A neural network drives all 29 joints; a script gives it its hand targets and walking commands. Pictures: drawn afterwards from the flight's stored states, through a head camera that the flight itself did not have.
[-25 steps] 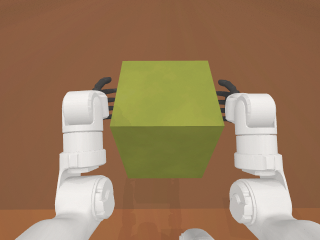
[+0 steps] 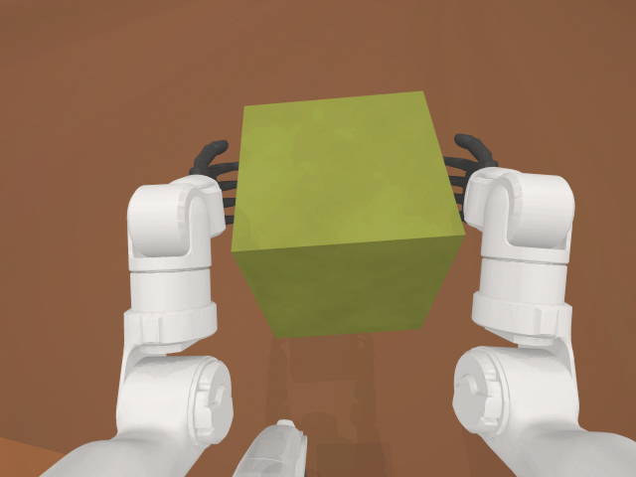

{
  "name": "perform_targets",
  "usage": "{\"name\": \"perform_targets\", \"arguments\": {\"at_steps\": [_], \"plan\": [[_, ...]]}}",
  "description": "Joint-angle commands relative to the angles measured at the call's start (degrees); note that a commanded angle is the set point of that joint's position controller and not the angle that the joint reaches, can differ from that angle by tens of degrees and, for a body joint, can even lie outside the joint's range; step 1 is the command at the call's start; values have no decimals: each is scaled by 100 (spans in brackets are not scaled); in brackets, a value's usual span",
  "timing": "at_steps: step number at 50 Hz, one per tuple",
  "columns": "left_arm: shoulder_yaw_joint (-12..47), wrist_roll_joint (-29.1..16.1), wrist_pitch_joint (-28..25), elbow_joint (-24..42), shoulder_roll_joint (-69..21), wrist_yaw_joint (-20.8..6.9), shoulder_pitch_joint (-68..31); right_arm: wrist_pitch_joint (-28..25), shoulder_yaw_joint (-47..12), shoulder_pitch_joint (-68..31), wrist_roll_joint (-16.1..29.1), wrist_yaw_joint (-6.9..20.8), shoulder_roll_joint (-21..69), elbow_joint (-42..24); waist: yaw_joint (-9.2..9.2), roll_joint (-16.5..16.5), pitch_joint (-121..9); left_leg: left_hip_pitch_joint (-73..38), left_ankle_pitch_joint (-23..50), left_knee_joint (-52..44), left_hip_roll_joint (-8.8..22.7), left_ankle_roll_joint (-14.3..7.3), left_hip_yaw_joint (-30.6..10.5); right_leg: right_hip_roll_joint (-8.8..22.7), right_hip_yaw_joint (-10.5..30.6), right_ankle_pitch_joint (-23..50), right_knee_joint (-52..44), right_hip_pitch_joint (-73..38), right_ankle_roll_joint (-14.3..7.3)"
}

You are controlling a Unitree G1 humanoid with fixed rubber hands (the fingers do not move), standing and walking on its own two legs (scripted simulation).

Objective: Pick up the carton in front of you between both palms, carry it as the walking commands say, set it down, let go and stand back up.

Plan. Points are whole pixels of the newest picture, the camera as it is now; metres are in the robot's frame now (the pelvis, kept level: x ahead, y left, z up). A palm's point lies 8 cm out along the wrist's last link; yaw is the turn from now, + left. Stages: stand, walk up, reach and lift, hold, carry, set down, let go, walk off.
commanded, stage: carry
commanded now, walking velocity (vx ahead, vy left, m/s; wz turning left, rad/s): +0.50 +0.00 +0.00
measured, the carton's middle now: (341, 228) +0.40 +0.03 +0.07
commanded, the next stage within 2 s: none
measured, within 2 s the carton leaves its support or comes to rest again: neither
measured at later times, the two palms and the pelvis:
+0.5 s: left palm (281, 60) +0.70 +0.16 +0.13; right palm (466, 69) +0.68 -0.14 +0.14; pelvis +0.33 +0.02 +0.01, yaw -1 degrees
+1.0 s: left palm (300, 5) +0.94 +0.16 +0.12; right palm (446, 8) +0.94 -0.14 +0.12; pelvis +0.68 +0.00 +0.01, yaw +1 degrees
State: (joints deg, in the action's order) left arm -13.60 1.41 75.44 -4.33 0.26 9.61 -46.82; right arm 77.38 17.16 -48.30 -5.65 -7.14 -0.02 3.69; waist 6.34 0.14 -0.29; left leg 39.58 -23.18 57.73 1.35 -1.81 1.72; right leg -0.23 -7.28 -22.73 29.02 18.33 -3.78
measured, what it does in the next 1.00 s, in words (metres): walks ahead: left foot, then right foot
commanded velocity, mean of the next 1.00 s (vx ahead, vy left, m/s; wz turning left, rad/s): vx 0.50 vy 0.00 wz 0.00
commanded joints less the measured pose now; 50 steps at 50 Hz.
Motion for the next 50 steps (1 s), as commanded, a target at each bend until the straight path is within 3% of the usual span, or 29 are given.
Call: {"name": "perform_targets", "arguments": {"at_steps": [1,4,6,7,8,9,10,11,12,14,16,19,23,25,26,27,28,29,30,31,32,34,35,37,39,43,46,50], "plan": [[3473,-2912,-9,792,-6316,-1648,-4797,-181,-3207,-3810,1956,907,5505,-217,-181,-821,-2737,-407,621,-1436,-24,50,243,1325,1328,2001,-753,-2029,-771],[3379,-2691,33,333,-6163,-1674,-4532,-115,-3283,-3716,1987,1002,5472,92,-310,-882,-2569,-1399,1134,-2400,-293,2,771,1225,856,2423,-539,-1768,-504],[3302,-2568,54,38,-6141,-1686,-4436,-96,-3228,-3662,2066,1108,5565,427,-764,-582,-2815,-3011,1312,-3086,-510,-106,1153,991,242,3531,625,-1340,-179],[3247,-2463,39,-75,-6083,-1683,-4424,-101,-3198,-3620,2161,1172,5628,558,-970,-323,-3119,-4190,941,-3005,8,-175,561,919,160,2813,1665,-596,27],[3190,-2422,51,-122,-6086,-1691,-4387,-149,-3180,-3607,2208,1227,5598,625,-1023,1071,-3305,-5087,246,-3430,1336,-669,-2107,282,0,1296,3070,1011,361],[3124,-2379,56,-299,-6112,-1676,-4440,-153,-3159,-3691,2312,1266,5717,716,-950,1541,-2841,-5455,1514,-3906,1903,-1069,-3607,-288,403,-576,4043,2353,398],[3059,-2293,38,-336,-6158,-1647,-4478,-161,-3209,-3935,2451,1308,5867,544,-927,1178,-2812,-5499,2209,-3555,1919,-1268,-3267,-20,771,-657,4608,2709,227],[3004,-2263,25,-293,-6167,-1611,-4512,-172,-3287,-4160,2615,1349,6043,392,-964,627,-2662,-5206,2871,-3408,1757,-1214,-2754,138,798,-466,4598,2805,178],[2958,-2229,11,-312,-6230,-1563,-4455,-192,-3349,-4376,2767,1385,6204,221,-940,313,-2595,-4951,2814,-3465,1653,-1064,-2346,290,845,-222,4278,2802,175],[2834,-2072,-32,-382,-6293,-1460,-4129,-229,-3393,-4455,2948,1455,6496,160,-888,494,-2583,-4679,2817,-3664,1491,-839,-1811,372,761,84,3655,2552,251],[2751,-1903,-109,-557,-6400,-1406,-3733,-299,-3363,-4235,2963,1535,6709,335,-878,676,-2608,-4729,3167,-3783,1405,-825,-1458,332,577,340,3203,2512,323],[2829,-1798,-288,-567,-6595,-1390,-3553,-484,-3385,-4049,2940,1633,6949,429,-888,687,-2436,-4837,3632,-3879,1232,-773,-933,350,376,875,2235,2560,368],[3150,-1858,-473,-319,-6754,-1400,-3379,-699,-3537,-3648,2831,1624,6961,303,-896,812,-2171,-4680,4235,-3906,985,-597,-213,168,-72,1754,819,1895,292],[3330,-1937,-508,-152,-6822,-1440,-3189,-750,-3630,-3273,2704,1573,6902,168,-849,890,-2109,-4665,4817,-3812,931,-437,54,53,-255,2215,115,1322,197],[3406,-1974,-517,-61,-6843,-1471,-3085,-762,-3680,-3047,2631,1548,6873,78,-811,974,-2212,-4752,5461,-3559,913,-326,196,-40,-369,2384,-164,874,146],[3475,-1991,-526,23,-6871,-1508,-2930,-764,-3732,-2803,2560,1529,6843,-19,-741,1014,-2413,-4769,5995,-3076,870,-192,384,-184,-567,2428,-430,239,108],[3541,-1990,-537,107,-6940,-1552,-2752,-759,-3799,-2528,2498,1521,6819,-109,-628,814,-2753,-4433,5949,-2255,747,0,682,-262,-723,2485,-791,-895,62],[3569,-1968,-550,175,-6967,-1606,-2427,-759,-3886,-2368,2452,1526,6765,-237,-439,502,-3088,-3538,4680,-1270,645,127,691,218,-240,2303,-625,-2173,20],[3557,-1911,-553,230,-6867,-1645,-2112,-739,-3993,-2169,2437,1552,6805,-284,-429,-444,-3453,-2315,2591,-181,307,208,589,1441,1613,2728,-288,-3274,-213],[3596,-1837,-600,189,-6733,-1668,-1928,-707,-4057,-1962,2473,1577,6981,-422,-440,-1989,-3665,-519,-280,1177,-499,362,285,2342,3639,2979,-811,-4412,-1131],[3738,-1895,-616,440,-6875,-1716,-1691,-742,-4149,-1818,2413,1572,6920,-579,-439,-1510,-3494,62,-438,1788,-211,206,-169,2373,3518,2931,-820,-4378,-1184],[3991,-2030,-685,1298,-7103,-1788,-1665,-840,-4353,-1535,2365,1527,7013,-1132,-471,-378,-3053,140,113,1187,187,124,-287,1972,2481,3393,-924,-3556,-793],[4158,-2086,-711,1653,-7157,-1807,-1610,-883,-4472,-1291,2312,1497,7030,-1369,-496,-301,-2915,39,302,678,327,162,-272,1907,2141,3403,-1100,-3262,-665],[4423,-2102,-758,2165,-7090,-1843,-1148,-975,-4714,-660,2226,1446,6984,-1720,-519,-534,-2915,-369,378,-160,270,244,-61,1774,1662,3368,-1328,-2973,-523],[4639,-2047,-787,2446,-6855,-1903,-458,-1069,-4930,101,2074,1412,6860,-1921,-515,-626,-2880,-357,411,-753,226,295,152,1704,1369,3437,-1390,-3009,-563],[4802,-2068,-755,2701,-6458,-2044,660,-1063,-5161,1204,1910,1402,6593,-2354,-523,-787,-2325,-348,1266,-1865,223,317,524,1458,759,3629,-1539,-2802,-471],[4753,-1969,-622,2688,-6060,-2074,1087,-918,-5171,1444,1969,1467,6241,-2477,-508,-803,-1836,-444,1915,-2440,155,271,726,1348,456,3902,-1582,-2682,-362],[4639,-1831,-424,2488,-5634,-2035,1185,-666,-5117,1382,2106,1578,5803,-2373,-524,-859,-1203,-935,2052,-2953,90,86,977,1325,179,4138,-1395,-2386,-185]]}}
